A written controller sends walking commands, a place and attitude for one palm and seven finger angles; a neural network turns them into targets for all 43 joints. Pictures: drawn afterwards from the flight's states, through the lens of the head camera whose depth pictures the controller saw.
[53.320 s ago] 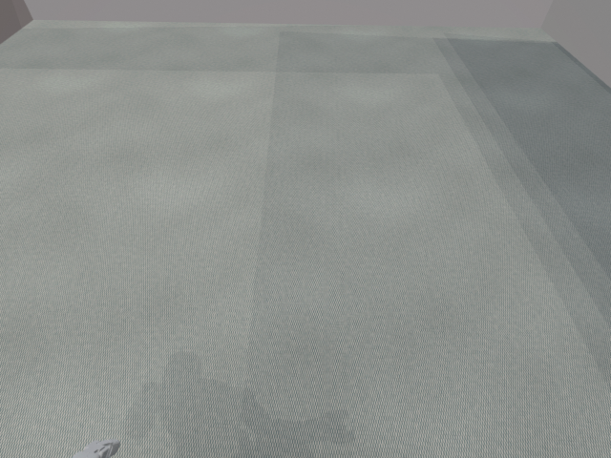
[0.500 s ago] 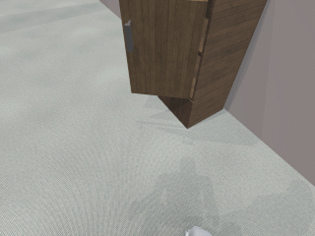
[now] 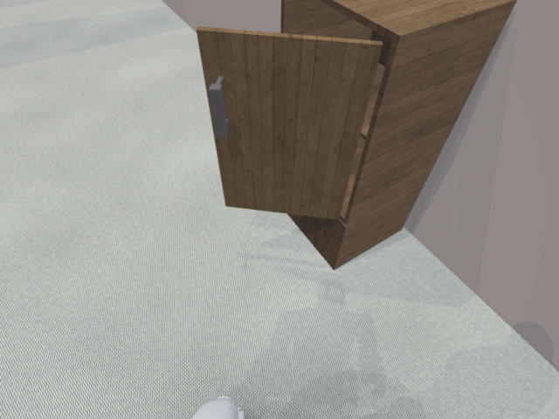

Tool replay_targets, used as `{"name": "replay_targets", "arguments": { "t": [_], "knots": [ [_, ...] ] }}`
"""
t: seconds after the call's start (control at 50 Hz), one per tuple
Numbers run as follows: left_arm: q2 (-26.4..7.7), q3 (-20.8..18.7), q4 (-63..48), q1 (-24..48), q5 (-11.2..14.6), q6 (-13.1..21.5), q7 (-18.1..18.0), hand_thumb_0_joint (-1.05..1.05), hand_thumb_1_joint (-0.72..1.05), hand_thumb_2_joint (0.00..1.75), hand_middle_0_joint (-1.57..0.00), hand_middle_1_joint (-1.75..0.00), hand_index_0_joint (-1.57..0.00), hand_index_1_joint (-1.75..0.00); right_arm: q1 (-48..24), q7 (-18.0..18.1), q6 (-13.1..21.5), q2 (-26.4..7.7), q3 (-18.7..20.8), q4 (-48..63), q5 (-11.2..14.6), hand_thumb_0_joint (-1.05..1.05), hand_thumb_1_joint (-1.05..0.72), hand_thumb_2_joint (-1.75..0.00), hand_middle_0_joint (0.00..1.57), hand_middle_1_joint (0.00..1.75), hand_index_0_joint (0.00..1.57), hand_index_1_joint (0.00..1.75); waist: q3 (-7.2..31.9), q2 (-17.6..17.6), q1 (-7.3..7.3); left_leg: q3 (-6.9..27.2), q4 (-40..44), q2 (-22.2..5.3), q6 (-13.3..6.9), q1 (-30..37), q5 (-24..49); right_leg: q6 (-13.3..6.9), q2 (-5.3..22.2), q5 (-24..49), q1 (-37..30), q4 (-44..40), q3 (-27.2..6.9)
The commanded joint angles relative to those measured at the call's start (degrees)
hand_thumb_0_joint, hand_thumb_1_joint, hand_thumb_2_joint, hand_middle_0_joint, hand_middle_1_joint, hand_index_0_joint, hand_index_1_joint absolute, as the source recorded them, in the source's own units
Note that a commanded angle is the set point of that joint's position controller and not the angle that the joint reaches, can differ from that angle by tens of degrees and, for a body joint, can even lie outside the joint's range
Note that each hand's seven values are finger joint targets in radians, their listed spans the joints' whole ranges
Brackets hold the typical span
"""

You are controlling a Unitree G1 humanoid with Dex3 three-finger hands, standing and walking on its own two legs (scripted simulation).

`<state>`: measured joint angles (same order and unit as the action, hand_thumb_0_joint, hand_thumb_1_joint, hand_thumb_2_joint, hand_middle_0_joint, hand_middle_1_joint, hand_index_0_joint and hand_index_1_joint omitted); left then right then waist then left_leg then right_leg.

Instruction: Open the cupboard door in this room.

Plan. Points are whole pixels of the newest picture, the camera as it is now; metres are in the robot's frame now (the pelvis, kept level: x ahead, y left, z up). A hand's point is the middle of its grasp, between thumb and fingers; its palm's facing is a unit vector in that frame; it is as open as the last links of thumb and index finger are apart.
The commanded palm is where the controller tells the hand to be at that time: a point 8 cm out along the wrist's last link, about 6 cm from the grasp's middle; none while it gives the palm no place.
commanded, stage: take the last steps up to it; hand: left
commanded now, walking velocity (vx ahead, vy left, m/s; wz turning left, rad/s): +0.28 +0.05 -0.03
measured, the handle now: (221, 107) +0.78 +0.22 -0.01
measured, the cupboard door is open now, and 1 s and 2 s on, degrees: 49 49 49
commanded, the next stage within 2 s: come to a stop and stand still in 0.30 s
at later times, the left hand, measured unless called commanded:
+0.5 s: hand (171, 331) +0.28 +0.23 -0.17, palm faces -0.04 -0.98 -0.21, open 7.3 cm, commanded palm none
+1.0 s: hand (145, 365) +0.22 +0.27 -0.19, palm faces +0.02 -0.98 -0.18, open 7.4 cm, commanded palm none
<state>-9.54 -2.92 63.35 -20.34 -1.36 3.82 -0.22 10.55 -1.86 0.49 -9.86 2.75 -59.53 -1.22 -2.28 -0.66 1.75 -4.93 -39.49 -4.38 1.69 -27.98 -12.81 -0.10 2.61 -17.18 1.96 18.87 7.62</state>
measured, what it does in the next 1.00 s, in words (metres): walks ahead: left foot, then right foot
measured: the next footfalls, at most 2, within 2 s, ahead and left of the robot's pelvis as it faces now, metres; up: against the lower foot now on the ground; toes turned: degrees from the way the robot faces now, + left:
left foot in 0.08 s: +0.27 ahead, +0.13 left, +0.00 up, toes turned +3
right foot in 0.50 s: +0.26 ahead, -0.08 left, +0.00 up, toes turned -8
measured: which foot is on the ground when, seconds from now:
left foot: up 0.00-0.06, down 0.08-1.00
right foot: down 0.00-0.10, up 0.12-0.48, down 0.50-0.80, up 0.82-1.00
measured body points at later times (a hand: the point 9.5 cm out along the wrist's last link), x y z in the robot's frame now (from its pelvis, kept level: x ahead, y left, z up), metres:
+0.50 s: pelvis +0.18 +0.05 -0.01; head +0.19 +0.05 +0.44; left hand +0.28 +0.28 -0.15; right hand +0.14 -0.17 -0.16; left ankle +0.14 +0.13 -0.74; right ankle +0.22 -0.08 -0.74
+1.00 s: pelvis +0.19 +0.08 +0.00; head +0.22 +0.11 +0.44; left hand +0.22 +0.32 -0.18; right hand +0.24 -0.16 -0.14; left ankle +0.19 +0.15 -0.74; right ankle +0.13 -0.07 -0.69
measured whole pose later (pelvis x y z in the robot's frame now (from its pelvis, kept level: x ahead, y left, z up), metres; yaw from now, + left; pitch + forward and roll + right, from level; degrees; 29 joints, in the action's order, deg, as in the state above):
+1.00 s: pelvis +0.19 +0.08 +0.00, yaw -2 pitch +1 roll -2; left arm -12.4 -4.1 60.2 -12.6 -1.0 -3.9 -1.5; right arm 11.3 2.9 0.0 -8.2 1.2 -57.7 -1.6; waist -2.4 -3.0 0.5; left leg -6.8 -27.2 -0.7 -4.0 -13.7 -14.6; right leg 1.1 0.9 -24.5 21.4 53.5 -1.1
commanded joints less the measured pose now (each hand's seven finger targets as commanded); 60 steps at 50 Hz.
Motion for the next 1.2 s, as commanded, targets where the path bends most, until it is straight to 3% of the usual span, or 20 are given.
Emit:
{"name": "replay_targets", "arguments": {
  "t": [0.0, 0.04, 0.06, 0.08, 0.14, 0.2, 0.36, 0.42, 0.46, 0.5, 0.58, 0.62, 0.68, 0.74, 0.76, 0.78, 0.82, 0.86, 1.06, 1.18],
  "knots": [
    [-9.27, -1.48, -1.18, -1.78, 0.27, 0.49, -0.24, 0.00, 0.90, 0.90, -0.20, -0.30, -0.20, -0.30, -1.83, -0.11, 2.05, -2.76, 0.39, 4.33, 0.03, 0.00, -0.90, -0.90, 0.20, 0.30, 0.20, 0.30, -2.65, -7.59, -1.39, -2.42, 7.89, 2.47, -1.48, 7.22, 1.83, -6.39, 13.76, 20.26, 4.17, -1.65, -7.08],
    [-7.66, -1.13, -1.86, -1.02, 0.43, 0.11, -0.01, 0.00, 0.90, 0.90, -0.20, -0.30, -0.20, -0.30, 10.24, 1.00, 2.86, -7.14, 1.32, 0.55, -0.49, 0.00, -0.90, -0.90, 0.20, 0.30, 0.20, 0.30, 2.71, -0.11, -6.84, -0.29, 12.63, 1.39, -3.65, 27.48, 2.42, -3.77, 8.86, 20.54, 13.80, 15.84, -3.05],
    [-4.48, -0.70, -3.23, -3.18, 0.73, -0.21, 0.28, 0.00, 0.90, 0.90, -0.20, -0.30, -0.20, -0.30, 17.48, 1.93, 3.10, -13.81, 2.91, -0.98, -1.32, 0.00, -0.90, -0.90, 0.20, 0.30, 0.20, 0.30, 8.21, 14.21, -8.50, 18.55, 15.11, -12.80, -8.96, 38.17, 1.67, -0.98, 1.26, -1.62, 26.53, 32.71, 1.28],
    [-3.88, -0.14, -5.90, -0.18, 0.77, -0.02, 0.25, 0.00, 0.90, 0.90, -0.20, -0.30, -0.20, -0.30, 21.97, 2.77, 2.47, -15.85, 3.01, -1.22, -1.00, 0.00, -0.90, -0.90, 0.20, 0.30, 0.20, 0.30, 9.49, 15.44, -9.65, 29.50, 22.36, -20.05, -13.97, 37.85, 2.47, -1.15, -1.96, -16.89, 32.02, 47.16, -1.98],
    [-3.55, -0.63, -5.45, 3.36, 0.23, -0.99, 0.42, 0.00, 0.90, 0.90, -0.20, -0.30, -0.20, -0.30, 8.65, 3.06, 2.71, -8.76, 1.10, 2.37, -0.43, 0.00, -0.90, -0.90, 0.20, 0.30, 0.20, 0.30, 0.78, 7.75, -4.12, 22.24, 28.95, -17.14, -12.53, 16.79, -10.82, -1.65, 4.36, -5.92, 33.60, 55.95, -7.88],
    [-1.49, -0.36, -4.27, -0.19, -0.11, -2.22, 0.89, 0.00, 0.90, 0.90, -0.20, -0.30, -0.20, -0.30, 6.47, 3.30, 3.87, -6.27, 0.10, 2.30, -0.35, 0.00, -0.90, -0.90, 0.20, 0.30, 0.20, 0.30, 1.30, 6.31, -0.85, 11.55, 29.48, -12.94, -10.58, 13.34, 0.97, -0.44, 4.93, -1.73, 28.72, 47.88, -6.73],
    [-1.93, 0.03, -7.46, 8.31, -0.10, -2.77, 0.87, 0.00, 0.90, 0.90, -0.20, -0.30, -0.20, -0.30, 9.91, 3.25, 3.31, -5.73, -0.06, -0.11, -0.54, 0.00, -0.90, -0.90, 0.20, 0.30, 0.20, 0.30, -1.12, 5.80, -2.11, 6.62, 28.77, -11.20, -11.51, 15.94, 7.12, -0.10, 2.92, 1.69, 22.95, 23.99, -4.08],
    [-2.27, 0.68, -6.65, 7.50, 0.16, -2.78, 0.36, 0.00, 0.90, 0.90, -0.20, -0.30, -0.20, -0.30, 9.50, 3.79, 2.85, -5.74, -0.63, -1.04, -0.49, 0.00, -0.90, -0.90, 0.20, 0.30, 0.20, 0.30, 0.85, 3.38, -0.78, 4.04, 21.17, -9.64, -9.42, 16.56, 21.10, 0.15, 0.99, 5.64, 14.01, 14.56, -3.11],
    [-5.33, 0.48, -4.94, 3.58, 0.32, -2.18, -0.49, 0.00, 0.90, 0.90, -0.20, -0.30, -0.20, -0.30, 9.47, 4.06, 2.54, -3.64, -1.15, -1.48, 0.36, 0.00, -0.90, -0.90, 0.20, 0.30, 0.20, 0.30, 3.60, -2.74, 0.63, 1.54, 14.02, -4.14, -3.93, 12.78, 19.78, -0.74, 3.82, 28.17, 2.45, 6.12, -8.54],
    [-9.87, 0.59, -4.56, 4.32, 0.73, -2.41, -0.89, 0.00, 0.90, 0.90, -0.20, -0.30, -0.20, -0.30, 12.74, 3.69, 1.33, -3.26, -0.96, -2.36, 1.17, 0.00, -0.90, -0.90, 0.20, 0.30, 0.20, 0.30, 3.30, -1.26, -1.84, 0.84, 14.65, 0.67, -0.36, 11.27, 3.41, -5.93, 13.49, 48.40, 2.18, 9.76, -13.11],
    [-10.75, -0.64, -5.23, 5.04, 1.01, -3.39, -2.34, 0.00, 0.90, 0.90, -0.20, -0.30, -0.20, -0.30, 13.98, 4.20, -1.12, -4.39, 0.16, -2.80, 1.20, 0.00, -0.90, -0.90, 0.20, 0.30, 0.20, 0.30, 8.83, -10.25, -1.10, -0.76, 5.27, 1.84, 0.52, 12.39, 5.09, -8.14, 14.28, 64.37, -0.93, 12.41, -12.81],
    [-11.94, -1.48, -5.19, 4.46, 0.64, -3.72, -2.81, 0.00, 0.90, 0.90, -0.20, -0.30, -0.20, -0.30, 10.71, 4.11, -1.69, -3.27, 0.34, -1.12, 1.30, 0.00, -0.90, -0.90, 0.20, 0.30, 0.20, 0.30, 7.99, -10.71, 0.47, -0.81, -1.44, 3.65, 1.00, 6.02, -15.78, -12.12, 18.52, 71.70, -4.06, 10.31, -15.93],
    [-11.95, -2.23, -6.56, 8.09, 0.23, -4.16, -2.97, 0.00, 0.90, 0.90, -0.20, -0.30, -0.20, -0.30, 9.07, 4.07, -2.57, -2.71, 0.83, 0.15, 1.41, 0.00, -0.90, -0.90, 0.20, 0.30, 0.20, 0.30, 7.85, -8.78, -0.62, 2.01, -1.80, 3.40, 1.01, 5.92, -18.16, -12.32, 17.93, 64.73, -2.49, 9.10, -14.30],
    [-9.69, -1.70, -8.25, 11.72, 0.93, -4.98, -2.24, 0.00, 0.90, 0.90, -0.20, -0.30, -0.20, -0.30, 12.91, 3.77, -2.50, -3.32, 0.94, -0.88, 0.76, 0.00, -0.90, -0.90, 0.20, 0.30, 0.20, 0.30, 7.16, -4.35, -3.66, 1.74, 15.18, 0.75, 0.03, 20.00, 4.48, -5.29, 11.20, 33.26, 11.82, 12.22, -9.71],
    [-6.27, -1.28, -9.13, 10.48, 0.97, -5.68, -1.87, 0.00, 0.90, 0.90, -0.20, -0.30, -0.20, -0.30, 11.71, 3.71, -1.94, -6.50, 1.47, 0.69, 0.10, 0.00, -0.90, -0.90, 0.20, 0.30, 0.20, 0.30, 6.26, 8.95, -2.82, 14.42, 20.12, -9.66, -4.52, 19.74, 15.13, -0.40, 3.44, 8.13, 18.58, 17.89, -4.64],
    [-4.83, -1.05, -10.13, 11.00, 1.11, -6.45, -2.06, 0.00, 0.90, 0.90, -0.20, -0.30, -0.20, -0.30, 9.54, 3.80, -1.97, -9.91, 1.94, 2.50, -0.51, 0.00, -0.90, -0.90, 0.20, 0.30, 0.20, 0.30, 2.84, 16.53, -3.36, 20.33, 24.86, -17.49, -11.22, 12.11, 17.25, 1.01, -1.32, -13.85, 20.04, 29.27, -4.64],
    [-5.51, -1.69, -9.27, 11.19, 0.43, -7.45, -1.78, 0.00, 0.90, 0.90, -0.20, -0.30, -0.20, -0.30, 5.92, 5.10, -1.26, -8.53, 1.23, 3.65, -0.80, 0.00, -0.90, -0.90, 0.20, 0.30, 0.20, 0.30, -2.04, 8.77, -2.38, 18.60, 24.97, -15.40, -12.31, 8.07, 12.00, -0.09, -1.35, -12.62, 23.25, 41.86, -11.90],
    [-4.75, -1.55, -7.37, 7.63, 0.34, -6.86, -1.30, 0.00, 0.90, 0.90, -0.20, -0.30, -0.20, -0.30, 3.26, 5.39, -0.33, -6.48, 0.29, 4.23, -0.64, 0.00, -0.90, -0.90, 0.20, 0.30, 0.20, 0.30, -1.33, 5.46, -0.65, 13.83, 23.63, -12.69, -11.04, 12.16, 13.08, 0.49, -0.74, -8.07, 24.70, 41.74, -11.76],
    [-3.76, -0.26, -7.07, 8.95, 0.40, -6.06, -0.18, 0.00, 0.90, 0.90, -0.20, -0.30, -0.20, -0.30, 8.24, 5.12, -0.15, -9.24, 1.69, 1.10, -0.49, 0.00, -0.90, -0.90, 0.20, 0.30, 0.20, 0.30, 3.35, 8.46, -4.85, 12.59, 22.07, -13.51, -11.08, 25.49, 19.44, 1.02, 0.03, -9.60, 21.20, 24.73, -7.17],
    [-5.04, -0.18, -4.08, 1.94, 0.33, -5.12, -0.63, 0.00, 0.90, 0.90, -0.20, -0.30, -0.20, -0.30, 4.93, 4.29, -0.46, -7.82, 1.43, 0.54, 0.40, 0.00, -0.90, -0.90, 0.20, 0.30, 0.20, 0.30, 1.52, 3.25, -1.35, 8.15, 18.36, -6.56, -5.68, 12.91, 2.63, -0.58, 0.73, 4.69, 5.47, 1.08, -7.36]
  ]
}}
